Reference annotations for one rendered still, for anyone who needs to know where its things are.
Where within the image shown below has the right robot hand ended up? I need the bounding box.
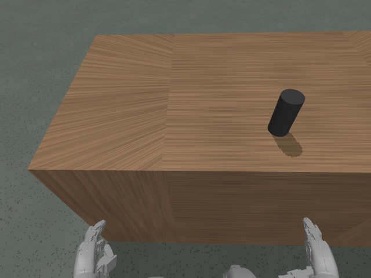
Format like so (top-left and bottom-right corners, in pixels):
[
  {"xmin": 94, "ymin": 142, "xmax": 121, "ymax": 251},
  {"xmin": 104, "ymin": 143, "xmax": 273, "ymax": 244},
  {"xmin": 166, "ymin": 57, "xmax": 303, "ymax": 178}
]
[{"xmin": 278, "ymin": 217, "xmax": 339, "ymax": 278}]

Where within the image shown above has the can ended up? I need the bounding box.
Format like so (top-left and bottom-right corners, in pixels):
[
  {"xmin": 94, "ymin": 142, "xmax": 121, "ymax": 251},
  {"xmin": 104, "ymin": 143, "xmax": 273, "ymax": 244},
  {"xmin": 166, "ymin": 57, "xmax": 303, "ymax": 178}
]
[{"xmin": 268, "ymin": 89, "xmax": 305, "ymax": 137}]

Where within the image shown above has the left robot hand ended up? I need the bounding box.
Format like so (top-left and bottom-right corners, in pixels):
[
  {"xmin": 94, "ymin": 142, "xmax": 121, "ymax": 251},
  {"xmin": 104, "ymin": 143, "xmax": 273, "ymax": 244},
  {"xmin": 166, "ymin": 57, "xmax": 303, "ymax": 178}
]
[{"xmin": 74, "ymin": 220, "xmax": 117, "ymax": 278}]

